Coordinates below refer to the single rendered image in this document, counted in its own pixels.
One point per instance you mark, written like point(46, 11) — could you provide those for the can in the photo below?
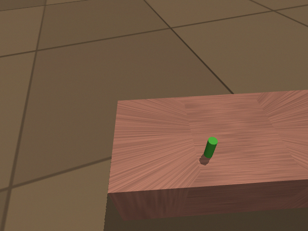
point(210, 147)

